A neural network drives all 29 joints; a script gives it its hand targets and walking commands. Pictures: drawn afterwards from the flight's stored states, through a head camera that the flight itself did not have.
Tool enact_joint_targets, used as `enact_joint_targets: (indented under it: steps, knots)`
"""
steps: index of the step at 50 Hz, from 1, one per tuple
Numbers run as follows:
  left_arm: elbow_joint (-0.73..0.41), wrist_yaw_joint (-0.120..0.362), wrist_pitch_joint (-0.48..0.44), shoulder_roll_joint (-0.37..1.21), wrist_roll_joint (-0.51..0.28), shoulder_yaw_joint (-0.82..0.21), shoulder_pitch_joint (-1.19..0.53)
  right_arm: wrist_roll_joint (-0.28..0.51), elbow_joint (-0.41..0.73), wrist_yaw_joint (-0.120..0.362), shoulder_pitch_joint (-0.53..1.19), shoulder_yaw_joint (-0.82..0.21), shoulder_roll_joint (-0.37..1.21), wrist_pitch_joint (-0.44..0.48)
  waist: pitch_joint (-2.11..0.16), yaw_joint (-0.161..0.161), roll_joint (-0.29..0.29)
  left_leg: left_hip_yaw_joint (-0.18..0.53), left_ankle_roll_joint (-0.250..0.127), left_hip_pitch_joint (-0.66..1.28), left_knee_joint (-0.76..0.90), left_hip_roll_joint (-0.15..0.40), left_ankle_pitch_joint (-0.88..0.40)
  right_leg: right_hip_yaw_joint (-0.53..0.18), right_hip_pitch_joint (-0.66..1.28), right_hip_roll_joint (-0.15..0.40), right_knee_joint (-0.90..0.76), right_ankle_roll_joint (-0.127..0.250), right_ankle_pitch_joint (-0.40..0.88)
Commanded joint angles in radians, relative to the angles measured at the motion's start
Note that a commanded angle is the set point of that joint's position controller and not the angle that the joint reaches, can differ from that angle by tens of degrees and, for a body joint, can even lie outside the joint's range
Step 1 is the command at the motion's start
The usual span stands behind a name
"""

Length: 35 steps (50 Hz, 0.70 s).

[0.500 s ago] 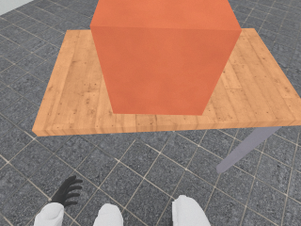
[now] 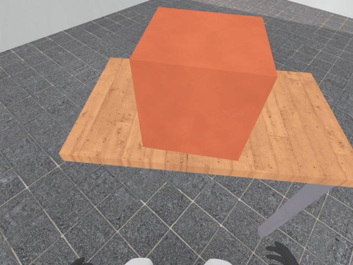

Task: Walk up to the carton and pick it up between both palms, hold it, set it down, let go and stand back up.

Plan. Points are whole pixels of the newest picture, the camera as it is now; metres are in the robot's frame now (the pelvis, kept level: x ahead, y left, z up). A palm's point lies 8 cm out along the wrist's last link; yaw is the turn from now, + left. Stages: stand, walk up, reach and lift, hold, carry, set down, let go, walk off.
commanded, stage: walk up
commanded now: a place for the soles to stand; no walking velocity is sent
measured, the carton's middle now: (199, 86) +0.53 -0.03 +0.10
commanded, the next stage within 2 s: reach and lift in 1.18 s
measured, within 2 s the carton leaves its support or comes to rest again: neither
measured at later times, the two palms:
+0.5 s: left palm (63, 264) +0.12 +0.26 -0.08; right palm out of the picture +0.10 -0.25 -0.09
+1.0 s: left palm (60, 256) +0.14 +0.27 -0.08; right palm out of the picture +0.11 -0.24 -0.09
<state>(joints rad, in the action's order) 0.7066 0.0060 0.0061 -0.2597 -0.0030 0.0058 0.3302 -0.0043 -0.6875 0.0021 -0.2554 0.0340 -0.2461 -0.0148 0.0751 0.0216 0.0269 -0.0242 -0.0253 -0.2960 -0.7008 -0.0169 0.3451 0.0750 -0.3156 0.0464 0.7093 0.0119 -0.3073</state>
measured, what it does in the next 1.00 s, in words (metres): stands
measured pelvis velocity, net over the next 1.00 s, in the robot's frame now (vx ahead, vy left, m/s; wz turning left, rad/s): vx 0.03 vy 0.03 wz -0.10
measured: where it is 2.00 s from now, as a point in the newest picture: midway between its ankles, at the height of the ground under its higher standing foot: outside the picture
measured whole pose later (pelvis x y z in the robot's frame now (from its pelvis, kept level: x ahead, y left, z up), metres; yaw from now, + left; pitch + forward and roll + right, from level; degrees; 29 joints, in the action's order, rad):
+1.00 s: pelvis +0.03 +0.03 +0.01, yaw -6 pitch -2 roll +0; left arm 0.63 -0.02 -0.01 -0.25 0.01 0.01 0.34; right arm -0.01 -0.72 0.03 -0.22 0.01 -0.27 -0.02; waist 0.06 0.00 -0.01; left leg -0.13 -0.05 -0.20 -0.58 -0.01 0.34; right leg -0.03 -0.27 0.02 0.60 -0.02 -0.30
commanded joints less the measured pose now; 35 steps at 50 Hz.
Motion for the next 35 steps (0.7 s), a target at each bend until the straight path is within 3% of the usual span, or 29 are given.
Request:
enact_joint_targets:
  steps: [1, 2, 5, 8, 12, 25, 35]
  knots:
    - [-0.089, -0.018, -0.047, -0.195, 0.026, 0.056, 0.017, -0.005, 0.078, 0.017, -0.005, 0.026, -0.112, 0.013, -0.022, -0.032, -0.022, 0.111, -0.020, -0.031, 0.139, 0.060, 0.014, -0.318, -0.010, 0.173, -0.346, 0.088, -0.189]
    - [-0.091, -0.016, -0.043, -0.189, 0.019, 0.053, 0.005, -0.013, 0.069, 0.017, -0.021, 0.025, -0.111, 0.011, 0.010, -0.042, -0.003, 0.114, -0.018, 0.008, 0.146, 0.068, -0.007, -0.335, -0.066, 0.187, -0.374, 0.095, -0.229]
    - [-0.112, -0.010, -0.045, -0.152, 0.010, 0.040, 0.011, -0.010, 0.064, 0.020, -0.022, 0.029, -0.140, 0.030, 0.020, -0.034, 0.013, 0.141, -0.036, 0.062, 0.204, 0.096, -0.119, -0.225, -0.093, 0.117, -0.354, 0.050, -0.094]
    - [-0.114, -0.007, -0.044, -0.147, 0.007, 0.040, 0.024, -0.005, 0.058, 0.020, -0.010, 0.026, -0.136, 0.035, 0.011, -0.026, 0.038, 0.136, -0.037, 0.038, 0.225, 0.101, -0.142, -0.186, -0.031, 0.093, -0.321, 0.039, -0.019]
    - [-0.129, -0.009, -0.045, -0.148, 0.011, 0.044, 0.039, -0.006, 0.051, 0.020, 0.000, 0.022, -0.144, 0.034, -0.040, -0.017, 0.036, 0.123, -0.034, 0.039, 0.228, 0.107, -0.190, -0.175, 0.043, 0.094, -0.286, 0.048, 0.089]
    - [-0.151, -0.022, -0.038, -0.147, 0.014, 0.046, 0.037, 0.000, 0.040, 0.021, 0.009, 0.015, -0.151, 0.025, -0.056, -0.017, -0.051, 0.105, -0.044, 0.036, 0.269, 0.131, -0.192, -0.148, 0.075, 0.062, -0.220, 0.035, 0.162]
    - [-0.149, -0.025, -0.037, -0.137, 0.014, 0.045, 0.038, -0.001, 0.044, 0.021, 0.019, 0.015, -0.165, 0.016, -0.040, -0.025, -0.035, 0.082, -0.046, 0.056, 0.278, 0.143, -0.197, -0.146, 0.058, 0.046, -0.209, 0.026, 0.189]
